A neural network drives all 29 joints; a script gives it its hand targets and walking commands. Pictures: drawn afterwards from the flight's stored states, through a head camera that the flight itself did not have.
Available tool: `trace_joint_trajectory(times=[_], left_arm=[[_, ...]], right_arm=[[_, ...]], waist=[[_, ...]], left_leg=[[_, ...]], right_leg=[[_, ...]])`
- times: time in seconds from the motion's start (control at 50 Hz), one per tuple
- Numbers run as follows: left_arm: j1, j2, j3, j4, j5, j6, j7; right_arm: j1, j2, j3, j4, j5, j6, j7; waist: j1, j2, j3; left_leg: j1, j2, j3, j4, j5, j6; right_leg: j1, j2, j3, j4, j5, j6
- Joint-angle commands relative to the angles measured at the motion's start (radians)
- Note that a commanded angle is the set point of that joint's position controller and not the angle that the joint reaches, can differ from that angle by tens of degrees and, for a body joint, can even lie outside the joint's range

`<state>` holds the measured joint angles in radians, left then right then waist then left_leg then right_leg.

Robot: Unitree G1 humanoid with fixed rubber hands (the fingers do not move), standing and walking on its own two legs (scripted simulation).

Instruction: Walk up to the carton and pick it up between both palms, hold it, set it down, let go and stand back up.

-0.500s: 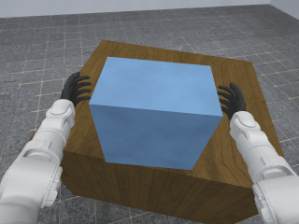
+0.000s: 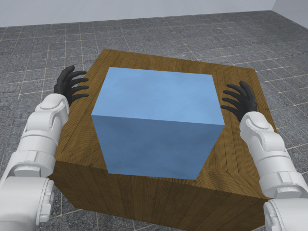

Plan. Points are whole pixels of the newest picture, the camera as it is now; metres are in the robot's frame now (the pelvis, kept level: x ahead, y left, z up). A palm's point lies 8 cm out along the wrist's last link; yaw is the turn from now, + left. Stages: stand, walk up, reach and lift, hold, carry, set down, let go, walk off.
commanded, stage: set down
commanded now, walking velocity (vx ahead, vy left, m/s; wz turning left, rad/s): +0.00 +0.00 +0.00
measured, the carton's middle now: (156, 127) +0.43 +0.01 +0.01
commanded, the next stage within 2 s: none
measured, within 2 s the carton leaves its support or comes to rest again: neither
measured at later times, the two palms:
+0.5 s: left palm (60, 128) +0.36 +0.26 +0.09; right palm (251, 143) +0.33 -0.22 +0.10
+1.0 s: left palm (58, 81) +0.40 +0.24 +0.20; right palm (260, 105) +0.38 -0.23 +0.18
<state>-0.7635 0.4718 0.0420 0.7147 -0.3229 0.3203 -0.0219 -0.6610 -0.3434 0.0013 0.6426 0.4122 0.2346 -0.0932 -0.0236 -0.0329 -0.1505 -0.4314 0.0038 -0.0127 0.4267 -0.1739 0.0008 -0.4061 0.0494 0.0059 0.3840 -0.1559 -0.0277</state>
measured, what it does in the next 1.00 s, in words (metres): stands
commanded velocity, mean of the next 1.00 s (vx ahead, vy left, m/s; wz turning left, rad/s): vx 0.00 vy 0.00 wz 0.00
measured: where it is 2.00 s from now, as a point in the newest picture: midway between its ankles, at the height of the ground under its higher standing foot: outside the picture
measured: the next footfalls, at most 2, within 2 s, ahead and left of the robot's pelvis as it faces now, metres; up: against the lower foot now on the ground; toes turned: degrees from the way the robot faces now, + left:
none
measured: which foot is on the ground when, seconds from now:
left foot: down 0.00-1.00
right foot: down 0.00-1.00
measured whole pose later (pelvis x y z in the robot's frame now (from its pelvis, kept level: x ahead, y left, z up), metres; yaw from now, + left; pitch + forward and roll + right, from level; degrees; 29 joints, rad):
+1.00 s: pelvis -0.01 +0.01 +0.01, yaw -1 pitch +3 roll +0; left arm -0.80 0.44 0.13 0.57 -0.24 0.50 -0.06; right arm -0.73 -0.44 0.04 0.62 0.47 0.38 -0.06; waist -0.03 -0.03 -0.06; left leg -0.25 -0.01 0.01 0.35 -0.14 0.01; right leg -0.24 0.04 0.02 0.32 -0.13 -0.02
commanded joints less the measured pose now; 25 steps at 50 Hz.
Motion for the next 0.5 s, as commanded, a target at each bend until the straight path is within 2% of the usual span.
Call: trace_joint_trajectory(times=[0.0, 0.02, 0.1, 0.14, 0.16, 0.22, 0.26, 0.32, 0.34, 0.38, 0.42, 0.46, 0.48], left_arm=[[-0.493, 0.226, 0.086, -0.343, 0.011, 0.043, -0.004], [-0.479, 0.222, 0.096, -0.362, 0.016, 0.059, -0.004], [-0.41, 0.208, 0.111, -0.319, 0.026, 0.094, -0.012], [-0.4, 0.205, 0.109, -0.313, 0.033, 0.095, -0.016], [-0.345, 0.193, 0.116, -0.309, 0.041, 0.086, -0.019], [-0.287, 0.183, 0.117, -0.329, 0.056, 0.053, -0.029], [-0.253, 0.187, 0.129, -0.346, 0.059, 0.032, -0.028], [-0.178, 0.166, 0.137, -0.451, 0.06, -0.021, -0.019], [-0.199, 0.174, 0.136, -0.472, 0.05, -0.03, -0.016], [-0.213, 0.192, 0.134, -0.559, 0.027, -0.047, 0.002], [-0.08, 0.16, 0.133, -0.602, 0.027, -0.062, 0.008], [-0.074, 0.18, 0.144, -0.625, 0.018, -0.08, 0.009], [-0.108, 0.194, 0.142, -0.634, 0.004, -0.086, 0.011]], right_arm=[[-0.488, -0.278, -0.098, -0.265, 0.014, 0.006, 0.008], [-0.475, -0.275, -0.092, -0.276, 0.02, 0.017, 0.014], [-0.43, -0.26, -0.081, -0.258, 0.03, 0.059, 0.03], [-0.415, -0.252, -0.085, -0.25, 0.029, 0.064, 0.037], [-0.359, -0.234, -0.069, -0.264, 0.033, 0.059, 0.04], [-0.302, -0.215, -0.08, -0.288, 0.022, 0.041, 0.042], [-0.274, -0.206, -0.084, -0.324, 0.002, 0.023, 0.042], [-0.17, -0.193, -0.105, -0.407, -0.011, -0.022, 0.044], [-0.195, -0.202, -0.129, -0.437, -0.032, -0.032, 0.042], [-0.196, -0.208, -0.169, -0.513, -0.05, -0.05, 0.046], [-0.074, -0.184, -0.159, -0.563, -0.063, -0.07, 0.049], [-0.063, -0.189, -0.16, -0.612, -0.068, -0.082, 0.045], [-0.091, -0.185, -0.169, -0.623, -0.072, -0.079, 0.044]], waist=[[-0.016, 0.088, -0.562], [-0.007, 0.089, -0.541], [-0.005, 0.046, -0.429], [-0.003, 0.048, -0.383], [0.008, 0.032, -0.374], [0.005, 0.046, -0.349], [0.013, 0.03, -0.329], [0.019, 0.076, -0.355], [0.008, 0.079, -0.364], [0.017, 0.11, -0.416], [0.023, 0.095, -0.417], [0.03, 0.093, -0.429], [0.028, 0.093, -0.423]], left_leg=[[0.441, -0.009, 0.015, -0.006, 0.407, -0.025], [0.437, -0.007, 0.018, -0.011, 0.409, -0.023], [0.414, -0.008, 0.015, -0.046, 0.334, -0.004], [0.404, -0.006, 0.013, -0.057, 0.311, -0.001], [0.406, -0.007, 0.017, -0.058, 0.315, 0.005], [0.407, -0.011, 0.021, -0.064, 0.302, 0.005], [0.397, -0.016, 0.024, -0.067, 0.29, 0.011], [0.417, -0.016, 0.027, -0.059, 0.325, -0.004], [0.412, -0.018, 0.026, -0.056, 0.316, -0.006], [0.427, -0.016, 0.029, -0.048, 0.304, -0.018], [0.439, -0.017, 0.029, -0.039, 0.336, -0.019], [0.419, -0.022, 0.031, -0.033, 0.335, -0.02], [0.393, -0.024, 0.03, -0.04, 0.303, -0.017]], right_leg=[[0.304, -0.005, -0.011, -0.017, 0.441, 0.053], [0.309, -0.006, -0.009, -0.023, 0.436, 0.05], [0.333, -0.012, -0.001, -0.047, 0.367, 0.047], [0.328, -0.014, 0.0, -0.053, 0.335, 0.046], [0.344, -0.017, 0.008, -0.058, 0.34, 0.046], [0.349, -0.019, 0.006, -0.058, 0.322, 0.044], [0.342, -0.019, 0.007, -0.061, 0.303, 0.046], [0.339, -0.015, 0.006, -0.054, 0.301, 0.038], [0.32, -0.016, 0.005, -0.055, 0.281, 0.04], [0.277, -0.01, -0.005, -0.049, 0.234, 0.032], [0.297, -0.01, 0.001, -0.045, 0.268, 0.03], [0.301, -0.014, 0.01, -0.037, 0.282, 0.037], [0.292, -0.016, 0.01, -0.04, 0.249, 0.037]])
